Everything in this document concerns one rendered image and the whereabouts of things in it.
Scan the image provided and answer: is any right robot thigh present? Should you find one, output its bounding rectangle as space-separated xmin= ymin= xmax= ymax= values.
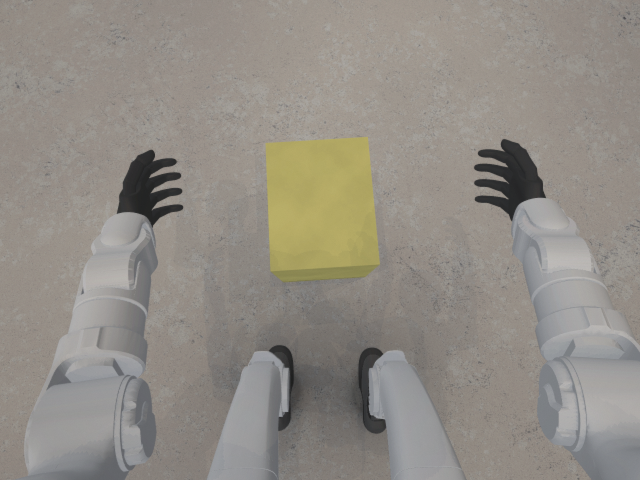
xmin=369 ymin=361 xmax=467 ymax=480

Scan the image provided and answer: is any robot right forearm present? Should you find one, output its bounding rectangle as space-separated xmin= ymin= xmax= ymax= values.
xmin=511 ymin=198 xmax=640 ymax=361

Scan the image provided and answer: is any robot thigh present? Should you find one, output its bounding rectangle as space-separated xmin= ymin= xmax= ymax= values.
xmin=369 ymin=361 xmax=467 ymax=480
xmin=207 ymin=361 xmax=290 ymax=480

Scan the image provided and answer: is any robot left forearm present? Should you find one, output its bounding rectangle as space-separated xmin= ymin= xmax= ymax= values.
xmin=24 ymin=212 xmax=158 ymax=473

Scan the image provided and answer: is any robot right hand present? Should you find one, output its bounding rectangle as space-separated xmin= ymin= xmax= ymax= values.
xmin=474 ymin=139 xmax=546 ymax=221

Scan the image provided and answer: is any left robot upper arm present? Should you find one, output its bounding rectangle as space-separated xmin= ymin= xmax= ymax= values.
xmin=15 ymin=375 xmax=156 ymax=480

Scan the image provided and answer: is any carton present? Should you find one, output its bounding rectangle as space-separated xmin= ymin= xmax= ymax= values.
xmin=266 ymin=137 xmax=380 ymax=282

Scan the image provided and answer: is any right robot upper arm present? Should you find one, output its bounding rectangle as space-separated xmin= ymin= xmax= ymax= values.
xmin=537 ymin=356 xmax=640 ymax=480

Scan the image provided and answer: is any robot left hand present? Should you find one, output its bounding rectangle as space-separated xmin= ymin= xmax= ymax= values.
xmin=117 ymin=150 xmax=183 ymax=228

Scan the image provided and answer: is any left robot thigh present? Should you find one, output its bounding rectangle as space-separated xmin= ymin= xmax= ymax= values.
xmin=207 ymin=361 xmax=290 ymax=480

